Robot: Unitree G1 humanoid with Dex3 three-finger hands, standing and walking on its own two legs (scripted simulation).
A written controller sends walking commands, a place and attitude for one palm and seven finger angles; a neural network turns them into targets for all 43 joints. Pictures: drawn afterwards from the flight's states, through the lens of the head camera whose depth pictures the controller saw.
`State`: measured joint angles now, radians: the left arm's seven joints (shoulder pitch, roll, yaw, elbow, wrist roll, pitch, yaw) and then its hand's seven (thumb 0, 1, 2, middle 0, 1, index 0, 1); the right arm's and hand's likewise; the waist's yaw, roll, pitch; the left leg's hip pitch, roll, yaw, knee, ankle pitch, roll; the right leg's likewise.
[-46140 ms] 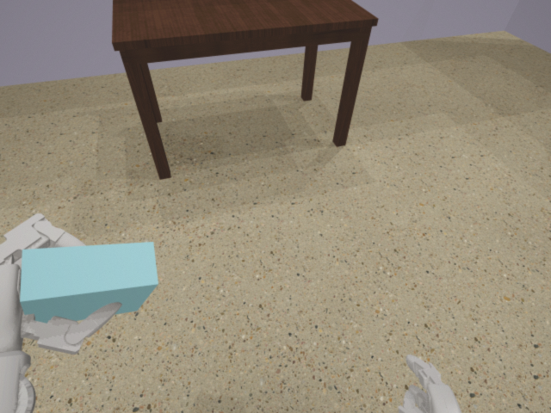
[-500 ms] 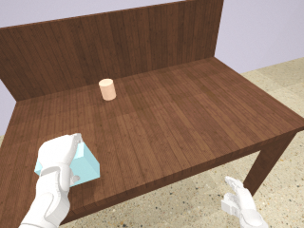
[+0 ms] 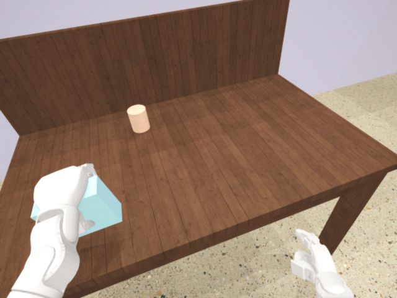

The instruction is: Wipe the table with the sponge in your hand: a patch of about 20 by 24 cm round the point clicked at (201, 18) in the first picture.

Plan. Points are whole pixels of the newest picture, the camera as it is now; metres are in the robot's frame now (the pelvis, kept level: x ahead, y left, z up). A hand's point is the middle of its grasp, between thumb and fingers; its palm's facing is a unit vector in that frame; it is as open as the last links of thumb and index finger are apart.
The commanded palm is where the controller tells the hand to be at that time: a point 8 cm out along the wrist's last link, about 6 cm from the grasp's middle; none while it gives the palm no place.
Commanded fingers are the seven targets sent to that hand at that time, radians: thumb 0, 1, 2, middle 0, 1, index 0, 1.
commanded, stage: lift the sponge slowly off the table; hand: left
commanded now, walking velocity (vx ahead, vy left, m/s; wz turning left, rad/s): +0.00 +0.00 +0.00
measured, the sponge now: (86, 213) +0.24 +0.29 +0.06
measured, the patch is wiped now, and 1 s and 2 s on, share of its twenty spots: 1.00 1.00 1.00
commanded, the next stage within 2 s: bring the sponge back beside the body in 0.50 s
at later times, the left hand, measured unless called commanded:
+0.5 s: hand (74, 190) +0.24 +0.28 +0.14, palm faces +0.19 -0.16 -0.97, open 9.2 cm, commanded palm +0.20 +0.27 +0.20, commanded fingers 0.00 0.10 1.30 -1.20 -1.60 -1.20 -1.60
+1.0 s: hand (75, 201) +0.23 +0.27 +0.12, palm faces +0.14 -0.16 -0.98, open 9.2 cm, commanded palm +0.19 +0.27 +0.20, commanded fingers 0.00 0.10 1.30 -1.20 -1.60 -1.20 -1.60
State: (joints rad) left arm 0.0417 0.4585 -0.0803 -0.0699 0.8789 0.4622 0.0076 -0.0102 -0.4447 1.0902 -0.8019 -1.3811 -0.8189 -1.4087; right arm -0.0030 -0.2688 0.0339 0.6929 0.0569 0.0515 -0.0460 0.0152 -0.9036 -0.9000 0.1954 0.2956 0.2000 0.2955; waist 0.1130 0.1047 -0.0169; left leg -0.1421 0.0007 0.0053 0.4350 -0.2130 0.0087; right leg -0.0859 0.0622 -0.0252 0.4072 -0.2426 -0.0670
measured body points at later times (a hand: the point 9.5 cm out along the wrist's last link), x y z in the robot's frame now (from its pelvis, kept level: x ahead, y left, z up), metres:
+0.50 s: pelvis -0.01 +0.01 +0.00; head -0.05 -0.04 +0.45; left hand +0.23 +0.28 +0.19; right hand +0.26 -0.17 -0.06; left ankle +0.02 +0.12 -0.74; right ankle -0.01 -0.08 -0.74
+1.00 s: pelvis -0.01 +0.00 +0.00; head -0.05 -0.05 +0.45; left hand +0.22 +0.28 +0.18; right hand +0.25 -0.19 -0.06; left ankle +0.02 +0.12 -0.74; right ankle -0.01 -0.08 -0.74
